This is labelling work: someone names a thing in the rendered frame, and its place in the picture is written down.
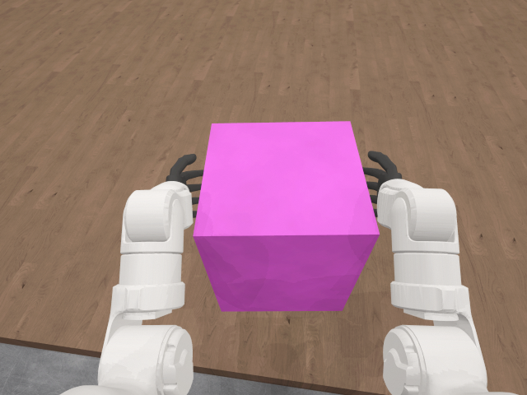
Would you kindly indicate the robot right upper arm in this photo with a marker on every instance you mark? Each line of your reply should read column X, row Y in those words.
column 433, row 360

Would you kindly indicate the right robot hand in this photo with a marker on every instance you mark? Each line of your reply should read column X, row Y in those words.
column 388, row 166

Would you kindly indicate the left robot hand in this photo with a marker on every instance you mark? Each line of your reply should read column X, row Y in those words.
column 177, row 175

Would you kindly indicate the carton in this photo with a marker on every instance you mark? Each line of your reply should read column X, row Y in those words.
column 284, row 220

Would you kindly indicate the robot right forearm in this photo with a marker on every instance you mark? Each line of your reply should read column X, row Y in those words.
column 424, row 231

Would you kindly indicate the robot left forearm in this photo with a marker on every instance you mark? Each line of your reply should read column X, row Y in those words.
column 152, row 239

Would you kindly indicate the robot left upper arm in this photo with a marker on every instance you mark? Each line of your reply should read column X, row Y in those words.
column 144, row 360

